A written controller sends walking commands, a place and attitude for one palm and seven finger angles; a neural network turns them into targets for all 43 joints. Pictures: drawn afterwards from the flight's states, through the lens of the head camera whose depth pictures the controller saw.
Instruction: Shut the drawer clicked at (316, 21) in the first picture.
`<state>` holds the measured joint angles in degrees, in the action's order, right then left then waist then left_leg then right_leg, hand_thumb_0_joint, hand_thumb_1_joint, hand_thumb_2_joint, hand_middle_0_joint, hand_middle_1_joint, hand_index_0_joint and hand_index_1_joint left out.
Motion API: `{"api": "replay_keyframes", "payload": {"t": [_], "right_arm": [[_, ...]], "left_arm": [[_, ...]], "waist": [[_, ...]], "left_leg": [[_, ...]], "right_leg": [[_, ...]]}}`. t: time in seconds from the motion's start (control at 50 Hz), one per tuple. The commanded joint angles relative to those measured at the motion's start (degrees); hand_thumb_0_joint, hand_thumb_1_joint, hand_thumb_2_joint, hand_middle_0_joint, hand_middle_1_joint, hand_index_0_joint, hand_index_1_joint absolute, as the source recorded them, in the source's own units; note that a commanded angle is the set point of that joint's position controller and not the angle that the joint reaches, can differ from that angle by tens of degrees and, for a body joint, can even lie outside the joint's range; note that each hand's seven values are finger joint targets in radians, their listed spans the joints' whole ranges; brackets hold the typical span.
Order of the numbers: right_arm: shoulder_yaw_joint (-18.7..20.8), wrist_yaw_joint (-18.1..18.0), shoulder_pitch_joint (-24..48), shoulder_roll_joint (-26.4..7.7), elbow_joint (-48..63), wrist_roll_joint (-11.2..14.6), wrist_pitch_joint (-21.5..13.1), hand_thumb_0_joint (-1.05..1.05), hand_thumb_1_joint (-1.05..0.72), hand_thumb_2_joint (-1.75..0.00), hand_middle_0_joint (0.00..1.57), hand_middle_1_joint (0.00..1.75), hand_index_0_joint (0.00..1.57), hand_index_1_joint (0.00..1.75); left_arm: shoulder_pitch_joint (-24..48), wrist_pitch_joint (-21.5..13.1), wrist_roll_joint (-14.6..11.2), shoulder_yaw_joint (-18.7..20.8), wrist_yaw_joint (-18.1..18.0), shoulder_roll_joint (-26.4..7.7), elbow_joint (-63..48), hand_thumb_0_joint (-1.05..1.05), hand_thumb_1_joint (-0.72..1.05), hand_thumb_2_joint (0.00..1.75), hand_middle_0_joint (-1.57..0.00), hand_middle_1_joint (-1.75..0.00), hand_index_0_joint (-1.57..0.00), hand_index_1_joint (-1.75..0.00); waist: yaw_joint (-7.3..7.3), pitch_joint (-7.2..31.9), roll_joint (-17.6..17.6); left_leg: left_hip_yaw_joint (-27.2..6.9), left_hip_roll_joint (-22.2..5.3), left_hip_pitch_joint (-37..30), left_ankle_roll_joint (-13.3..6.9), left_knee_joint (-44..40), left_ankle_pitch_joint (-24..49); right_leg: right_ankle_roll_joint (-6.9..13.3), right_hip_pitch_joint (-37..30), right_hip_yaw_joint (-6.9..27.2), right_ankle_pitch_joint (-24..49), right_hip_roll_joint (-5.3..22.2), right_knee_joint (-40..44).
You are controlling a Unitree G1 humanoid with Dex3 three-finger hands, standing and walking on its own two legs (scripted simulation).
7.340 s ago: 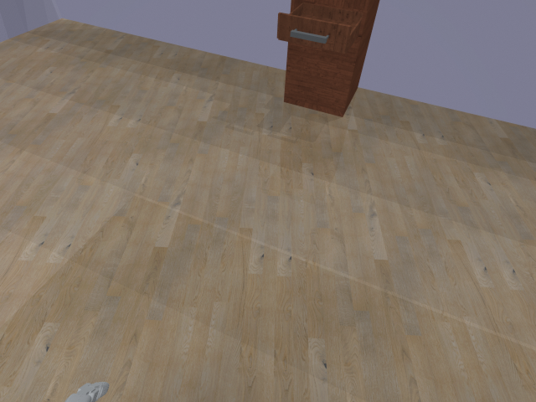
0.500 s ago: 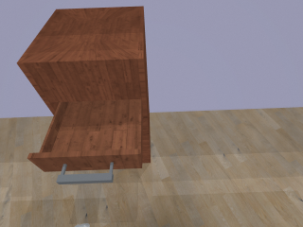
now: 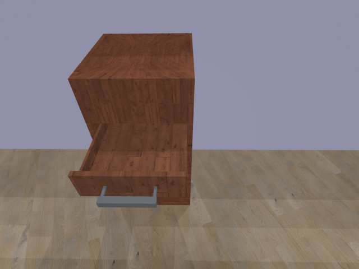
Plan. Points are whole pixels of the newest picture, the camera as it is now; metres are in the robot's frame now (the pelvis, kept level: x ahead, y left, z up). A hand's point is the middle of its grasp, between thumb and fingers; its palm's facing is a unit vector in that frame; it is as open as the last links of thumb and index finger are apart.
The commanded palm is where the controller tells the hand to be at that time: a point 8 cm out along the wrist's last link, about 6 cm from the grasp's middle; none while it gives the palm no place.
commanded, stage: come to a stop and stand still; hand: left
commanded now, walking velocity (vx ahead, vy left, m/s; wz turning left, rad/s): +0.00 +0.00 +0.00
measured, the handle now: (128, 195) +0.38 +0.20 -0.16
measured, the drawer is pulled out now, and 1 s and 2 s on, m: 0.26 0.26 0.26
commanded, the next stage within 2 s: look again from close up in 0.74 s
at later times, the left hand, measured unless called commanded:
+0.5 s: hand out of the picture -0.03 +0.14 -0.16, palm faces +0.12 -0.98 -0.17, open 7.4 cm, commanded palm none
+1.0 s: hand out of the picture -0.01 +0.14 -0.16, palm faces +0.13 -0.97 -0.19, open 7.4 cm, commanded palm none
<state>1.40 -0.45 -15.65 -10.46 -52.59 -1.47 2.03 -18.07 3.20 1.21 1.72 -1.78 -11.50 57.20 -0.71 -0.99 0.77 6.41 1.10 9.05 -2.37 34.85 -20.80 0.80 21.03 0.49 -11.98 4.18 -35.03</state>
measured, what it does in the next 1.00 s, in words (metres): stands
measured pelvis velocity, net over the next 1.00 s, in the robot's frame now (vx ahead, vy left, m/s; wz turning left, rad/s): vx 0.01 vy -0.03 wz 0.07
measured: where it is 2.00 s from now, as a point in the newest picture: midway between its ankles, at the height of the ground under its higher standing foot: outside the picture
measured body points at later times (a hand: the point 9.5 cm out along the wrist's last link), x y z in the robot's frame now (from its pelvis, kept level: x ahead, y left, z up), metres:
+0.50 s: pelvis -0.01 -0.02 +0.01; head -0.03 -0.03 +0.46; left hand -0.04 +0.19 -0.15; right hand -0.02 -0.25 -0.16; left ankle -0.01 +0.09 -0.72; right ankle +0.11 -0.13 -0.72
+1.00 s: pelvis +0.01 -0.03 +0.01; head +0.00 -0.04 +0.46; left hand -0.02 +0.19 -0.14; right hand -0.01 -0.24 -0.15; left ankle -0.01 +0.09 -0.72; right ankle +0.12 -0.13 -0.72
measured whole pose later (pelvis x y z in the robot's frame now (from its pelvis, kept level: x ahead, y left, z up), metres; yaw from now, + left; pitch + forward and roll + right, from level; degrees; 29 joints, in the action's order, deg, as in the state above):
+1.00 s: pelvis +0.01 -0.03 +0.01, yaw +4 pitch -2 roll +1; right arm 0.2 -0.9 -21.8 -8.7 -61.8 -0.9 -0.1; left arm -19.6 -0.1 0.8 0.7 -1.8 -6.6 61.6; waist 0.6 -0.6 0.6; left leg 1.5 1.2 9.9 -0.4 28.0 -16.1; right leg 0.0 19.5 6.6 -6.0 -1.5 -27.1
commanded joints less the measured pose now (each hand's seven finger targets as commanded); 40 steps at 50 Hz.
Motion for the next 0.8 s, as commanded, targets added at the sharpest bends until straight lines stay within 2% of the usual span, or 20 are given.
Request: {"api": "replay_keyframes", "payload": {"t": [0.0,0.02,0.06,0.08,0.12,0.14,0.18,0.22,0.24,0.26,0.3,0.34,0.42,0.44,0.46,0.5,0.58,0.62,0.72,0.78], "right_arm": [[1.56,-0.12,2.66,-7.80,4.45,0.26,-1.38,0.00,-0.90,-0.90,0.20,0.30,0.20,0.30],[1.60,-0.07,1.97,-7.70,4.26,0.26,-1.23,0.00,-0.90,-0.90,0.20,0.30,0.20,0.30],[1.61,0.03,-0.58,-7.51,3.60,0.31,-0.90,0.00,-0.90,-0.90,0.20,0.30,0.20,0.30],[1.57,0.05,-2.02,-7.46,3.16,0.33,-0.70,0.00,-0.90,-0.90,0.20,0.30,0.20,0.30],[1.48,-0.01,-5.05,-6.70,1.93,0.26,-0.66,0.00,-0.90,-0.90,0.20,0.30,0.20,0.30],[1.52,-0.05,-5.95,-6.61,1.34,0.27,-0.72,0.00,-0.90,-0.90,0.20,0.30,0.20,0.30],[1.53,-0.17,-6.22,-6.43,0.65,0.17,-1.03,0.00,-0.90,-0.90,0.20,0.30,0.20,0.30],[1.41,-0.33,-5.12,-6.49,0.25,0.20,-1.60,0.00,-0.90,-0.90,0.20,0.30,0.20,0.30],[1.33,-0.35,-4.44,-6.52,-0.03,0.29,-1.69,0.00,-0.90,-0.90,0.20,0.30,0.20,0.30],[1.34,-0.41,-4.11,-6.52,-0.25,0.23,-1.81,0.00,-0.90,-0.90,0.20,0.30,0.20,0.30],[1.18,-0.52,-3.76,-6.25,-0.81,0.40,-2.01,0.00,-0.90,-0.90,0.20,0.30,0.20,0.30],[0.91,-0.55,-4.58,-5.60,-1.85,0.41,-2.09,0.00,-0.90,-0.90,0.20,0.30,0.20,0.30],[0.48,-0.76,-7.23,-3.93,-3.69,0.54,-2.49,0.00,-0.90,-0.90,0.20,0.30,0.20,0.30],[0.41,-0.76,-7.75,-3.72,-4.23,0.51,-2.43,0.00,-0.90,-0.90,0.20,0.30,0.20,0.30],[0.32,-0.78,-8.41,-3.67,-4.70,0.44,-2.63,0.00,-0.90,-0.90,0.20,0.30,0.20,0.30],[0.19,-0.84,-8.81,-3.50,-5.17,0.48,-2.85,0.00,-0.90,-0.90,0.20,0.30,0.20,0.30],[-0.07,-0.96,-9.09,-3.27,-6.04,0.48,-3.09,0.00,-0.90,-0.90,0.20,0.30,0.20,0.30],[-0.07,-0.93,-9.23,-3.31,-6.30,0.46,-2.95,0.00,-0.90,-0.90,0.20,0.30,0.20,0.30],[-0.21,-0.97,-10.23,-2.99,-7.00,0.52,-3.07,0.00,-0.90,-0.90,0.20,0.30,0.20,0.30],[-0.20,-0.95,-10.25,-3.04,-7.39,0.54,-3.03,0.00,-0.90,-0.90,0.20,0.30,0.20,0.30]], "left_arm": [[-4.36,-1.46,0.51,0.42,0.30,-3.44,-3.54,0.00,0.90,0.90,-0.20,-0.30,-0.20,-0.30],[-4.78,-1.79,0.59,0.36,0.27,-3.66,-3.68,0.00,0.90,0.90,-0.20,-0.30,-0.20,-0.30],[-4.32,-2.16,0.63,0.56,0.19,-4.42,-4.05,0.00,0.90,0.90,-0.20,-0.30,-0.20,-0.30],[-3.90,-2.35,0.61,0.57,0.14,-4.83,-4.45,0.00,0.90,0.90,-0.20,-0.30,-0.20,-0.30],[-3.38,-2.71,0.43,0.86,0.00,-5.29,-4.71,0.00,0.90,0.90,-0.20,-0.30,-0.20,-0.30],[-3.00,-2.69,0.38,0.89,-0.05,-5.44,-4.81,0.00,0.90,0.90,-0.20,-0.30,-0.20,-0.30],[-3.79,-2.88,0.26,1.14,-0.03,-4.50,-4.42,0.00,0.90,0.90,-0.20,-0.30,-0.20,-0.30],[-5.36,-3.20,0.15,1.08,0.06,-3.22,-3.51,0.00,0.90,0.90,-0.20,-0.30,-0.20,-0.30],[-5.63,-3.12,0.19,0.95,0.12,-2.91,-3.14,0.00,0.90,0.90,-0.20,-0.30,-0.20,-0.30],[-6.43,-3.22,0.22,1.00,0.13,-2.32,-2.74,0.00,0.90,0.90,-0.20,-0.30,-0.20,-0.30],[-6.82,-3.41,0.25,0.91,0.15,-1.95,-1.89,0.00,0.90,0.90,-0.20,-0.30,-0.20,-0.30],[-6.80,-3.56,0.24,0.89,0.11,-1.93,-1.36,0.00,0.90,0.90,-0.20,-0.30,-0.20,-0.30],[-6.11,-4.00,-0.01,0.60,-0.06,-1.65,-0.43,0.00,0.90,0.90,-0.20,-0.30,-0.20,-0.30],[-5.47,-3.98,0.03,0.52,-0.11,-1.63,-0.35,0.00,0.90,0.90,-0.20,-0.30,-0.20,-0.30],[-5.33,-4.01,0.00,0.46,-0.12,-1.39,-0.19,0.00,0.90,0.90,-0.20,-0.30,-0.20,-0.30],[-5.23,-4.11,-0.07,0.34,-0.15,-1.11,0.15,0.00,0.90,0.90,-0.20,-0.30,-0.20,-0.30],[-4.80,-4.10,-0.18,0.16,-0.17,-0.93,0.93,0.00,0.90,0.90,-0.20,-0.30,-0.20,-0.30],[-4.79,-4.00,-0.14,0.22,-0.10,-1.28,1.16,0.00,0.90,0.90,-0.20,-0.30,-0.20,-0.30],[-4.44,-4.22,-0.28,0.10,-0.14,-0.91,1.26,0.00,0.90,0.90,-0.20,-0.30,-0.20,-0.30],[-4.05,-4.13,-0.21,0.09,-0.16,-1.04,1.35,0.00,0.90,0.90,-0.20,-0.30,-0.20,-0.30]], "waist": [[-1.30,-9.76,2.40],[-1.11,-9.77,-0.49],[0.27,-9.36,-4.25],[1.12,-8.98,-4.73],[2.49,-6.91,-6.17],[2.96,-6.76,-6.38],[2.78,-5.06,-4.07],[1.69,-3.40,-1.49],[1.28,-4.00,-0.14],[0.94,-3.28,0.05],[0.49,-4.14,-0.73],[0.72,-5.33,-1.46],[1.40,-5.14,-3.01],[1.68,-6.32,-3.76],[1.63,-6.06,-2.65],[1.41,-5.23,-3.04],[1.17,-6.32,-0.44],[0.96,-6.63,-1.21],[1.22,-5.34,-2.96],[1.28,-5.94,-1.75]], "left_leg": [[-11.26,-8.70,21.32,-2.17,-19.78,-17.03],[-10.67,-7.32,19.98,-1.80,-17.97,-16.85],[-9.76,-5.08,15.83,-1.36,-15.32,-16.29],[-9.16,-4.01,13.63,-1.15,-13.50,-16.06],[-8.63,-2.66,8.58,-1.09,-10.79,-13.03],[-9.02,-2.75,7.25,-1.18,-11.03,-12.49],[-10.21,-3.49,7.25,-1.35,-12.59,-12.03],[-11.65,-4.71,8.42,-1.44,-14.86,-11.31],[-12.21,-5.21,9.95,-1.46,-16.21,-12.74],[-12.46,-5.45,10.27,-1.42,-16.78,-12.80],[-12.12,-5.14,11.63,-1.27,-16.25,-12.58],[-11.80,-4.37,11.08,-1.01,-15.89,-11.08],[-10.52,-3.48,9.02,-0.52,-13.50,-8.08],[-10.80,-3.64,8.88,-0.56,-14.11,-8.18],[-10.91,-3.92,8.71,-0.55,-14.52,-7.78],[-10.93,-4.08,8.91,-0.46,-14.63,-7.01],[-11.49,-4.78,10.19,-0.41,-16.40,-7.55],[-11.43,-4.73,11.43,-0.36,-16.45,-9.32],[-11.20,-4.43,9.64,-0.35,-15.77,-5.88],[-11.38,-4.81,9.90,-0.30,-16.49,-7.24]], "right_leg": [[0.36,-7.34,-0.72,-4.12,-2.77,0.66],[0.58,-6.05,1.18,-6.18,-2.71,3.46],[1.01,-1.17,4.62,-12.72,-2.25,8.26],[1.35,1.62,6.95,-17.29,-1.49,10.80],[1.91,5.87,10.22,-21.75,-0.59,13.67],[1.90,7.17,10.06,-21.59,-1.10,13.65],[1.42,5.59,9.42,-18.74,-2.13,11.90],[1.07,1.93,8.37,-13.59,-3.41,9.69],[0.99,0.55,7.75,-12.33,-3.94,9.42],[0.98,-0.54,7.79,-11.01,-4.26,8.68],[1.18,-1.60,9.12,-11.05,-3.92,9.62],[1.66,-0.73,10.69,-12.00,-3.59,11.26],[2.33,0.39,13.66,-15.31,-1.89,14.37],[2.45,1.44,13.59,-15.86,-2.08,14.89],[2.33,1.17,13.31,-15.24,-2.06,14.65],[2.19,-0.41,13.05,-13.75,-2.09,14.32],[2.04,-1.75,12.20,-11.70,-2.34,14.02],[1.88,-2.30,11.93,-12.90,-2.32,14.11],[1.92,-2.70,12.18,-11.51,-2.03,14.67],[1.69,-2.34,11.63,-11.66,-2.17,14.65]]}}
